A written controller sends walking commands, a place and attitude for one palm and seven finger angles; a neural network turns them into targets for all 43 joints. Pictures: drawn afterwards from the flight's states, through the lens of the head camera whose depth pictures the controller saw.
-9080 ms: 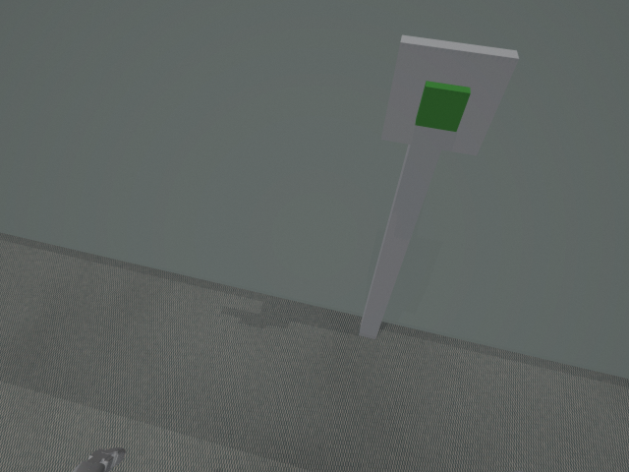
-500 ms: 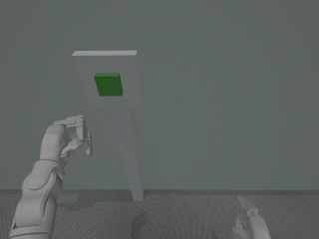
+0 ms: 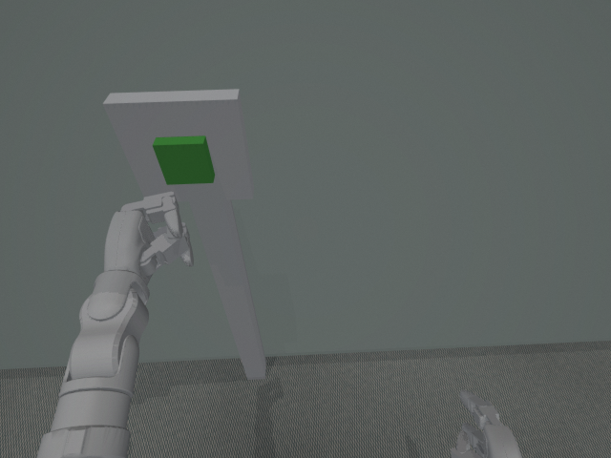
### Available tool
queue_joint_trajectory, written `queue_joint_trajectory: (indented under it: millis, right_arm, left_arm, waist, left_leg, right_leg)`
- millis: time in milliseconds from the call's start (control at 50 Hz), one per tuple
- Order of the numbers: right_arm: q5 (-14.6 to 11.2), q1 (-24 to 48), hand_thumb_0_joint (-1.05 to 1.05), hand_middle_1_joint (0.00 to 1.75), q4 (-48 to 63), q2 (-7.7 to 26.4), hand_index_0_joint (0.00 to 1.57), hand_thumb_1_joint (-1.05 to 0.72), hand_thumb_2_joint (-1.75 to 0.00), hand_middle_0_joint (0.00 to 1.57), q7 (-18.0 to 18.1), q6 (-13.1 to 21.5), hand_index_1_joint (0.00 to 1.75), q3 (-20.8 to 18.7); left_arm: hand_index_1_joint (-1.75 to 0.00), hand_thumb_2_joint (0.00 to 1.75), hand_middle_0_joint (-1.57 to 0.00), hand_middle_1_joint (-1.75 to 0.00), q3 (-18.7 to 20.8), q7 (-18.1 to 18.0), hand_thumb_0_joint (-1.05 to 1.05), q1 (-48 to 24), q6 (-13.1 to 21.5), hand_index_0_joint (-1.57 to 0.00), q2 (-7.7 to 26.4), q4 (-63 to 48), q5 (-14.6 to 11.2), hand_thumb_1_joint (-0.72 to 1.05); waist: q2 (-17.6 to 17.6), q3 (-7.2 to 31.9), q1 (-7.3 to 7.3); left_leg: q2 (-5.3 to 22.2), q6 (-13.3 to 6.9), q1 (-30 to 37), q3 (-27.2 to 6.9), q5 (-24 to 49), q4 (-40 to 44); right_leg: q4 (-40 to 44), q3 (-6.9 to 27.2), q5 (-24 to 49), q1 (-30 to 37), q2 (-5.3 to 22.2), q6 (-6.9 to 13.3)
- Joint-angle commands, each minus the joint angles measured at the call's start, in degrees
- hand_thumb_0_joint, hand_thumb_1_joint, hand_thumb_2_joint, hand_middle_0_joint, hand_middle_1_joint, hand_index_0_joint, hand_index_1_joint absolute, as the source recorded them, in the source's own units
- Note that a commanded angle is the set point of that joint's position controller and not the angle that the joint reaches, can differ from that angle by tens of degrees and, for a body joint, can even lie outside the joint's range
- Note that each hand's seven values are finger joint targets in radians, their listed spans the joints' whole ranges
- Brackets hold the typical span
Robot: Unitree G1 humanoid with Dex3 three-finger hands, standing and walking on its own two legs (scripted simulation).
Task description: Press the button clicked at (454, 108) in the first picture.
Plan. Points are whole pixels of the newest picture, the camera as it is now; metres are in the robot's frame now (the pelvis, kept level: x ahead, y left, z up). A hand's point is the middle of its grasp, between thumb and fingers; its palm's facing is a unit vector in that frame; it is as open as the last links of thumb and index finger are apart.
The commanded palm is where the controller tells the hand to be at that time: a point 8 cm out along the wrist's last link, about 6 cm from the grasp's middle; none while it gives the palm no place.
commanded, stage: aim a knuckle at the button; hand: left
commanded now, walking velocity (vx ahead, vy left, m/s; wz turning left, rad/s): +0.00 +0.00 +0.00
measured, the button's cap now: (186, 159) +0.48 +0.21 +0.16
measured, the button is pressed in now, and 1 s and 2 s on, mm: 0 0 9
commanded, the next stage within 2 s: press the button with the knuckle in 1.10 s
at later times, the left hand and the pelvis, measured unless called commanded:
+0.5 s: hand (209, 211) +0.40 +0.17 +0.13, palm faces +0.11 -0.99 +0.00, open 3.1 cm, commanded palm +0.36 +0.22 +0.13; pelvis +0.00 +0.00 +0.00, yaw -1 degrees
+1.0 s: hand (211, 216) +0.38 +0.16 +0.13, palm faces +0.10 -1.00 +0.00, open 3.1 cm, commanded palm +0.35 +0.21 +0.13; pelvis -0.01 +0.00 +0.00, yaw +0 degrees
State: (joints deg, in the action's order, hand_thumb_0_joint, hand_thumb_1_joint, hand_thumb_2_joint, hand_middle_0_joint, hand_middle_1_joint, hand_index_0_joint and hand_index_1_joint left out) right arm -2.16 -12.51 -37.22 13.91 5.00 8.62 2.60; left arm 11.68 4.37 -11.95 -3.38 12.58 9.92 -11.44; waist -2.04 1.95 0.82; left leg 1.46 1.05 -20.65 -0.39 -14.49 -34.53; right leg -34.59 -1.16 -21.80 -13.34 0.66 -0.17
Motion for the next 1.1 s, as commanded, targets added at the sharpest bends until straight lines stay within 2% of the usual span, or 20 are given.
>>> queue_joint_trajectory:
  millis: [0,60,100,160,200,240,260,340,380,400,420,460,520,620,740,780,900,980,1000,1080]
  right_arm:
    - [-0.11,4.87,0.00,0.30,8.06,6.63,0.20,-0.90,-0.90,0.20,0.27,1.77,0.30,-2.59]
    - [-0.41,4.64,0.00,0.30,8.02,6.71,0.20,-0.90,-0.90,0.20,0.46,0.55,0.30,-2.67]
    - [-0.39,4.06,0.00,0.30,7.83,6.91,0.20,-0.90,-0.90,0.20,0.47,-0.05,0.30,-2.79]
    - [-0.30,3.51,0.00,0.30,7.87,6.78,0.20,-0.90,-0.90,0.20,0.47,-0.48,0.30,-3.02]
    - [-0.12,2.86,0.00,0.30,7.26,6.84,0.20,-0.90,-0.90,0.20,0.38,-0.77,0.30,-3.01]
    - [-0.04,2.24,0.00,0.30,6.89,6.87,0.20,-0.90,-0.90,0.20,0.26,-0.96,0.30,-3.18]
    - [-0.02,1.74,0.00,0.30,6.61,6.93,0.20,-0.90,-0.90,0.20,0.22,-1.20,0.30,-3.30]
    - [-0.05,0.41,0.00,0.30,6.45,7.04,0.20,-0.90,-0.90,0.20,-0.40,-1.84,0.30,-3.75]
    - [-0.08,0.16,0.00,0.30,6.78,7.31,0.20,-0.90,-0.90,0.20,-0.54,-2.45,0.30,-3.87]
    - [-0.02,-0.10,0.00,0.30,7.11,7.50,0.20,-0.90,-0.90,0.20,-0.65,-2.79,0.30,-3.88]
    - [-0.21,0.23,0.00,0.30,7.70,7.24,0.20,-0.90,-0.90,0.20,-0.80,-2.95,0.30,-3.89]
    - [-0.14,0.03,0.00,0.30,8.31,7.27,0.20,-0.90,-0.90,0.20,-1.05,-3.05,0.30,-4.09]
    - [-0.24,0.05,0.00,0.30,8.62,7.34,0.20,-0.90,-0.90,0.20,-0.99,-3.43,0.30,-4.18]
    - [-0.45,0.54,0.00,0.30,8.66,6.75,0.20,-0.90,-0.90,0.20,-1.14,-2.57,0.30,-4.38]
    - [-0.66,0.94,0.00,0.30,7.49,7.49,0.20,-0.90,-0.90,0.20,-0.47,-2.87,0.30,-4.01]
    - [-0.62,1.34,0.00,0.30,7.54,7.18,0.20,-0.90,-0.90,0.20,-0.44,-2.98,0.30,-3.81]
    - [0.06,1.16,0.00,0.30,8.46,6.60,0.20,-0.90,-0.90,0.20,-1.09,-2.40,0.30,-3.71]
    - [-0.04,1.70,0.00,0.30,8.31,6.69,0.20,-0.90,-0.90,0.20,-1.19,-2.68,0.30,-3.53]
    - [0.07,1.43,0.00,0.30,8.10,7.12,0.20,-0.90,-0.90,0.20,-1.06,-3.01,0.30,-3.52]
    - [-0.34,2.15,0.00,0.30,8.77,6.77,0.20,-0.90,-0.90,0.20,-0.74,-4.11,0.30,-3.12]
  left_arm:
    - [-1.50,0.90,-1.30,-1.50,2.76,-0.79,0.00,-21.47,4.86,-1.30,9.72,-8.35,-0.01,0.90]
    - [-1.50,0.90,-1.30,-1.50,2.03,-0.64,0.00,-25.38,4.04,-1.30,9.46,-4.90,0.33,0.90]
    - [-1.50,0.90,-1.30,-1.50,2.11,-0.74,0.00,-27.18,4.08,-1.30,9.90,-3.17,0.51,0.90]
    - [-1.50,0.90,-1.30,-1.50,2.36,-0.97,0.00,-30.73,5.36,-1.30,10.15,-2.56,0.58,0.90]
    - [-1.50,0.90,-1.30,-1.50,2.31,-1.45,0.00,-33.95,6.76,-1.30,10.62,-1.30,0.76,0.90]
    - [-1.50,0.90,-1.30,-1.50,3.47,-1.91,0.00,-35.99,8.07,-1.30,11.62,0.59,0.86,0.90]
    - [-1.50,0.90,-1.30,-1.50,3.83,-1.98,0.00,-35.30,8.48,-1.30,11.91,2.58,1.05,0.90]
    - [-1.50,0.90,-1.30,-1.50,2.55,-2.01,0.00,-36.71,9.37,-1.30,10.62,6.33,1.70,0.90]
    - [-1.50,0.90,-1.30,-1.50,5.49,-1.96,0.00,-33.45,9.27,-1.30,13.38,8.22,1.53,0.90]
    - [-1.50,0.90,-1.30,-1.50,5.47,-1.83,0.00,-31.96,9.23,-1.30,13.32,8.88,1.62,0.90]
    - [-1.50,0.90,-1.30,-1.50,5.11,-1.74,0.00,-32.66,9.43,-1.30,12.97,7.90,1.61,0.90]
    - [-1.50,0.90,-1.30,-1.50,5.59,-1.57,0.00,-31.32,9.76,-1.30,12.88,6.55,1.16,0.90]
    - [-1.50,0.90,-1.30,-1.50,6.98,-1.49,0.00,-31.99,10.97,-1.30,14.75,4.30,0.96,0.90]
    - [-1.50,0.90,-1.30,-1.50,1.48,-1.13,0.00,-33.19,12.63,-1.30,9.37,-1.28,1.22,0.90]
    - [-1.50,0.90,-1.30,-1.50,2.24,-1.50,0.00,-33.84,9.54,-1.30,10.24,4.67,0.66,0.90]
    - [-1.50,0.90,-1.30,-1.50,1.51,-1.93,0.00,-34.98,8.90,-1.30,9.29,5.34,1.02,0.90]
    - [-1.50,0.90,-1.30,-1.50,0.38,-3.99,0.00,-36.65,11.77,-1.30,8.08,1.05,2.33,0.90]
    - [-1.50,0.90,-1.30,-1.50,1.57,-4.08,0.00,-34.63,11.34,-1.30,8.92,4.92,2.11,0.90]
    - [-1.50,0.90,-1.30,-1.50,3.84,-4.20,0.00,-33.41,10.89,-1.30,11.50,6.80,2.12,0.90]
    - [-1.50,0.90,-1.30,-1.50,3.28,-3.41,0.00,-35.07,8.95,-1.30,11.21,7.34,2.09,0.90]
  waist:
    - [2.05,12.11,-0.69]
    - [0.88,11.33,-1.25]
    - [2.38,12.21,-1.47]
    - [0.31,14.90,-1.63]
    - [1.82,14.76,-2.38]
    - [1.09,15.45,-2.37]
    - [2.34,15.56,-2.18]
    - [1.21,16.95,-2.41]
    - [1.52,16.95,-1.25]
    - [3.29,17.39,-0.98]
    - [1.26,17.43,-0.84]
    - [2.42,18.08,-0.40]
    - [3.38,17.15,-0.82]
    - [-1.99,17.31,-2.14]
    - [4.07,12.68,-2.82]
    - [1.94,12.66,-2.56]
    - [-0.05,18.99,-1.92]
    - [2.65,15.51,-1.82]
    - [5.57,14.46,-1.58]
    - [2.28,12.82,-1.50]
  left_leg:
    - [-1.69,-2.41,12.20,0.53,11.08,2.48]
    - [-1.91,-2.44,11.61,0.70,10.13,2.29]
    - [-1.79,-2.56,11.35,0.46,10.23,1.96]
    - [-1.91,-2.50,12.22,0.63,11.31,1.30]
    - [-1.80,-2.66,11.75,0.40,11.14,0.83]
    - [-1.80,-2.62,11.63,0.41,10.82,0.71]
    - [-1.75,-2.57,11.14,0.39,11.36,0.52]
    - [-1.86,-2.65,10.80,0.80,12.43,-0.28]
    - [-1.88,-2.64,9.57,1.07,12.39,-0.06]
    - [-1.93,-2.78,8.91,1.09,12.82,-0.07]
    - [-1.91,-2.70,9.01,1.27,12.99,0.14]
    - [-1.93,-2.80,8.97,1.42,13.67,0.11]
    - [-1.77,-3.02,8.49,1.57,13.64,0.25]
    - [-1.49,-2.96,12.17,1.43,13.25,-0.18]
    - [-1.61,-3.00,8.93,0.69,7.39,0.98]
    - [-1.64,-2.77,9.05,0.48,6.29,1.25]
    - [-1.46,-2.61,12.29,0.11,10.36,0.08]
    - [-1.60,-2.70,9.69,0.65,8.20,0.47]
    - [-1.52,-2.86,8.15,0.46,7.47,0.72]
    - [-1.80,-2.73,7.50,0.94,6.35,1.30]
  right_leg:
    - [5.11,-1.71,19.31,-4.77,-1.80,0.57]
    - [5.35,-1.27,18.79,-5.80,-1.66,0.57]
    - [5.34,-1.36,18.52,-5.72,-1.80,0.62]
    - [4.69,-1.00,20.05,-5.60,-1.69,0.62]
    - [4.63,-1.03,19.68,-6.00,-1.93,0.57]
    - [4.32,-0.89,19.49,-6.44,-1.90,0.59]
    - [3.91,-1.00,20.25,-6.01,-1.99,0.65]
    - [3.27,-0.88,22.17,-6.44,-1.95,0.52]
    - [3.30,-0.67,22.74,-5.19,-1.91,0.61]
    - [3.13,-0.86,23.23,-4.16,-2.06,0.61]
    - [2.96,-0.70,23.59,-4.32,-1.89,0.67]
    - [2.78,-0.73,25.02,-3.54,-2.05,0.58]
    - [2.97,-0.54,25.51,-3.26,-2.22,0.43]
    - [3.02,-0.84,22.98,-6.36,-2.66,0.76]
    - [4.59,-1.14,16.85,-8.39,-2.56,0.37]
    - [4.60,-1.20,14.98,-9.03,-2.42,0.58]
    - [2.82,-1.43,17.89,-7.17,-2.57,1.10]
    - [3.53,-1.19,17.51,-7.41,-2.54,0.70]
    - [3.87,-1.23,16.84,-6.75,-2.55,0.59]
    - [4.46,-0.80,15.93,-7.21,-2.20,0.70]
